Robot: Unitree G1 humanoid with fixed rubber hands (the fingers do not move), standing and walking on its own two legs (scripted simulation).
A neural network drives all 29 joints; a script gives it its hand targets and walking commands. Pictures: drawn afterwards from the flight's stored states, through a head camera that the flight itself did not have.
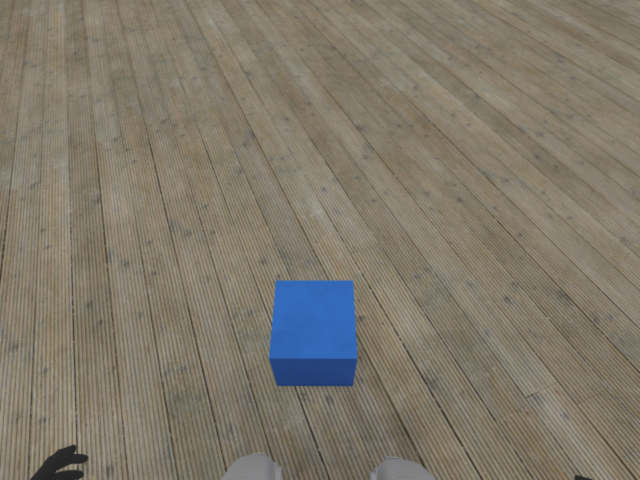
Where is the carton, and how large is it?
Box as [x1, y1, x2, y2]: [269, 280, 356, 385]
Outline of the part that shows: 276,281 269,359 277,385 352,385 356,363 356,342 352,280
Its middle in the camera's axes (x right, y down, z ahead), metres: -0.01 +0.29 +1.18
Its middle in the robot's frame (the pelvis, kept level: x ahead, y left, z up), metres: +0.58 +0.02 -0.64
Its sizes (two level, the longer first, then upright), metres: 0.241 0.232 0.222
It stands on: the floor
